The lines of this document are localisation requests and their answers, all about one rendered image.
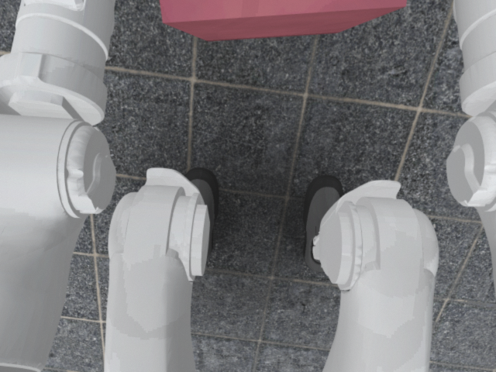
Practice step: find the robot right upper arm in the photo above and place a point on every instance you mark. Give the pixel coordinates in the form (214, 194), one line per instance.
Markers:
(471, 172)

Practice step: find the carton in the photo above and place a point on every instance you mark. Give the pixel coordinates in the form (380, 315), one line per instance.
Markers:
(216, 20)

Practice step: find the left robot foot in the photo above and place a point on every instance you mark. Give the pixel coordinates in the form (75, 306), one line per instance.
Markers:
(207, 184)

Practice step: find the robot right forearm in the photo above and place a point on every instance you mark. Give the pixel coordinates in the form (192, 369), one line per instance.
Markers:
(476, 24)

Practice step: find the robot left forearm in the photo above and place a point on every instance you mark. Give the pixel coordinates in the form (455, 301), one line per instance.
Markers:
(57, 61)

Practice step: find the robot foot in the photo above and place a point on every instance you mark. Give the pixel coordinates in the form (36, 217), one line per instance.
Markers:
(207, 184)
(322, 193)

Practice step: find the right robot foot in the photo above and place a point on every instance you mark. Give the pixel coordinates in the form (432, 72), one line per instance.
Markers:
(322, 193)

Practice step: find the robot left upper arm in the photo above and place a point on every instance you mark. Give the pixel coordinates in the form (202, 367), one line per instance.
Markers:
(54, 172)

